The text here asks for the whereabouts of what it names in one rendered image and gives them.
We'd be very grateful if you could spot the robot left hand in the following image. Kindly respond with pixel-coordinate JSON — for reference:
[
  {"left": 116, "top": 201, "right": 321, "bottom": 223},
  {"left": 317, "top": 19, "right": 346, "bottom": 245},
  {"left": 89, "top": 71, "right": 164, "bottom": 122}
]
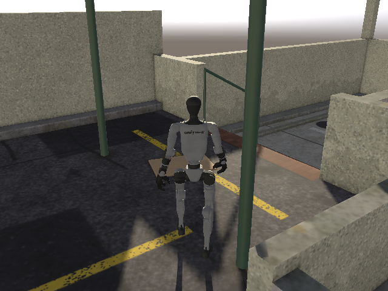
[{"left": 156, "top": 175, "right": 170, "bottom": 191}]

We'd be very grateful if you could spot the left robot upper arm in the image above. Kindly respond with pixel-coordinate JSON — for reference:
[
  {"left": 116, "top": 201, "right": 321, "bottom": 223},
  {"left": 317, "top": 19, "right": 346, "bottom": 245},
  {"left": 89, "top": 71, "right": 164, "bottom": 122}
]
[{"left": 166, "top": 122, "right": 181, "bottom": 157}]

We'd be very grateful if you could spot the robot right foot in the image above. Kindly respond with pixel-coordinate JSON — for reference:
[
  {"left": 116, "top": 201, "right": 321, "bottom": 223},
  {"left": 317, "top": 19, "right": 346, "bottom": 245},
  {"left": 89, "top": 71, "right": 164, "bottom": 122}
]
[{"left": 202, "top": 242, "right": 213, "bottom": 259}]

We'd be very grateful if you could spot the robot right hand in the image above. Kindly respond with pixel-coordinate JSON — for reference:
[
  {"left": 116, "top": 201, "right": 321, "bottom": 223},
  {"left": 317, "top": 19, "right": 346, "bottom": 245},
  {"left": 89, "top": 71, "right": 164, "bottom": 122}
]
[{"left": 213, "top": 162, "right": 227, "bottom": 174}]

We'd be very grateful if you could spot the right robot upper arm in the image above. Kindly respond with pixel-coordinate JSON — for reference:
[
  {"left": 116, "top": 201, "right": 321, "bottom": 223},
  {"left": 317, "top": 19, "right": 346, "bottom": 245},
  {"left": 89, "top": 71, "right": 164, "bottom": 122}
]
[{"left": 206, "top": 122, "right": 223, "bottom": 154}]

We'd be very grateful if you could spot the robot left forearm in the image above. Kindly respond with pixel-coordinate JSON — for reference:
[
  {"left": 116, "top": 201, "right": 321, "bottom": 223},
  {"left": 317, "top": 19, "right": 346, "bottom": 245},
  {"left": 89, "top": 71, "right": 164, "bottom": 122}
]
[{"left": 158, "top": 148, "right": 171, "bottom": 176}]

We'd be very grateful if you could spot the robot right forearm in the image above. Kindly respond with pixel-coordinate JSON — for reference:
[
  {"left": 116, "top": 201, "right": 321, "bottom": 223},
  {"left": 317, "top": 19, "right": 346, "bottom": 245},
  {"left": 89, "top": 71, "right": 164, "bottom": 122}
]
[{"left": 217, "top": 145, "right": 227, "bottom": 164}]

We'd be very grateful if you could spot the humanoid robot torso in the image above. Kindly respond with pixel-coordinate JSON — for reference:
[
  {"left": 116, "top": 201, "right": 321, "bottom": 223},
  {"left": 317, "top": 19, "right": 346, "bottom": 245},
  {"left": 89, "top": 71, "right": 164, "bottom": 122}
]
[{"left": 180, "top": 119, "right": 208, "bottom": 182}]

